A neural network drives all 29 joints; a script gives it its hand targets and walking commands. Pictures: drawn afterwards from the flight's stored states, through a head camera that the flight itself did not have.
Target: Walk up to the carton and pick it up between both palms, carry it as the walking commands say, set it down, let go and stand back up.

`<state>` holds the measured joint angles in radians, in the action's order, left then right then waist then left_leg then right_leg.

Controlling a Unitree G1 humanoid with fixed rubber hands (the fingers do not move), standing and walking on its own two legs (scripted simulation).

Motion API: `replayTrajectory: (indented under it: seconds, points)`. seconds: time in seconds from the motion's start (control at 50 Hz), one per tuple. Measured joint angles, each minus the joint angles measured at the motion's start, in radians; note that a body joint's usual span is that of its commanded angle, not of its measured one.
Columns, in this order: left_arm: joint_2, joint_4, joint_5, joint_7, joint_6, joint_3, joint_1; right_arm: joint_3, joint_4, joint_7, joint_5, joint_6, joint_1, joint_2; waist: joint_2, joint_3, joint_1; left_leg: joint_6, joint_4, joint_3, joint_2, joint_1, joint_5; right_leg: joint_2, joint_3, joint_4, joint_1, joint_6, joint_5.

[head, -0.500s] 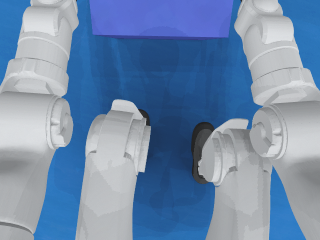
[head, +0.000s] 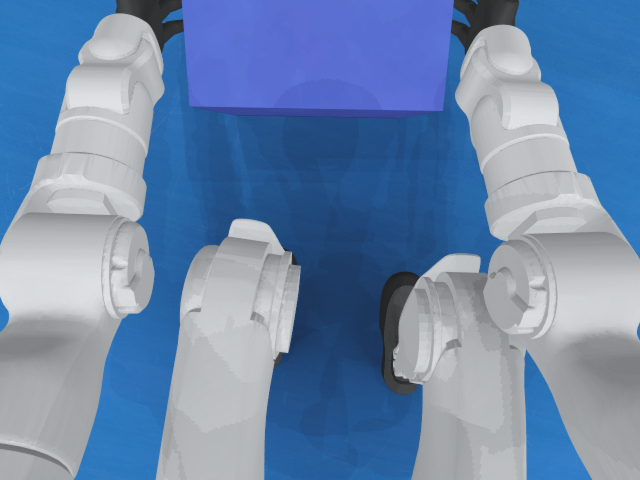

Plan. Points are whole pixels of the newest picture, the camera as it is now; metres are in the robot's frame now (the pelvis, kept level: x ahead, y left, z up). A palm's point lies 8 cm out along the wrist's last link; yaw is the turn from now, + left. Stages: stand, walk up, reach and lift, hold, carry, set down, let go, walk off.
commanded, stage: set down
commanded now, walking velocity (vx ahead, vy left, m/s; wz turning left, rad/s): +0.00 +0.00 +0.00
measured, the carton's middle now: (317, 21) +0.54 +0.11 -0.25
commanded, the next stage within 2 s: none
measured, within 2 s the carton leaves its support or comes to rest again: neither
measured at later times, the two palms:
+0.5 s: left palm (145, 24) +0.49 +0.27 -0.19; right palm (487, 26) +0.54 -0.06 -0.18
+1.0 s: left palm (107, 37) +0.47 +0.31 -0.19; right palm (518, 58) +0.52 -0.10 -0.19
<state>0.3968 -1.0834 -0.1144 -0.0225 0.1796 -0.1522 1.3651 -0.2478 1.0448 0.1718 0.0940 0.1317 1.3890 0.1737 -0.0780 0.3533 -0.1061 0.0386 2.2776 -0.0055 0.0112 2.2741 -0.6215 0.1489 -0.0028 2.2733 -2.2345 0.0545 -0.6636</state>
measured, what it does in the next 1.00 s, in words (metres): stands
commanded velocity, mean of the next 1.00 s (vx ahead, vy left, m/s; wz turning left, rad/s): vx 0.00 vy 0.00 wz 0.00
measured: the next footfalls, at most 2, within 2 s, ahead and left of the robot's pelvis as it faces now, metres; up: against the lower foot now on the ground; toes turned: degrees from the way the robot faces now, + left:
none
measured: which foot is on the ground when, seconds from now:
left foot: down 0.00-1.00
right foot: down 0.00-1.00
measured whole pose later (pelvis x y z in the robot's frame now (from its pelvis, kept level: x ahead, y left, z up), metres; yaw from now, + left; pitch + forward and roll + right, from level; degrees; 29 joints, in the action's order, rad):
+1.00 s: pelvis -0.01 +0.00 +0.00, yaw +0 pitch +29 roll -2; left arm 0.54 -1.17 -0.24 -0.03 0.06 -0.15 1.40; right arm -0.04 1.04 0.17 0.26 0.13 1.40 0.32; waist -0.06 0.52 -0.09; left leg 0.04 2.29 0.00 0.01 2.21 -0.60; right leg 0.14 -0.01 2.29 -2.16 0.06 -0.64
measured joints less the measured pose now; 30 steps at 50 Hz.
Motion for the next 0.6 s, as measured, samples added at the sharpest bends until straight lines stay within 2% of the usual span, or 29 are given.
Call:
replayTrajectory:
  seconds: [0.38,0.52,0.6]
  points:
    - [-0.003,0.008,-0.011,-0.018,-0.04,-0.021,-0.035,0.033,0.009,-0.015,-0.002,-0.03,-0.015,0.005,-0.001,-0.013,0.003,-0.001,0.027,-0.002,0.0,0.006,-0.027,-0.001,-0.001,0.028,-0.006,-0.002,-0.028]
    - [0.003,-0.021,-0.023,-0.021,-0.092,-0.014,-0.025,0.068,0.024,-0.013,0.011,-0.054,-0.003,0.02,0.005,0.012,0.001,-0.002,0.03,0.002,0.0,-0.004,-0.024,-0.001,-0.005,0.028,0.006,0.0,-0.024]
    - [0.009,-0.051,-0.031,-0.002,-0.133,-0.003,-0.02,0.117,0.023,-0.011,0.027,-0.058,0.002,0.031,0.008,0.03,0.004,-0.004,0.02,0.008,0.0,-0.011,-0.018,-0.002,-0.01,0.014,0.015,0.0,-0.017]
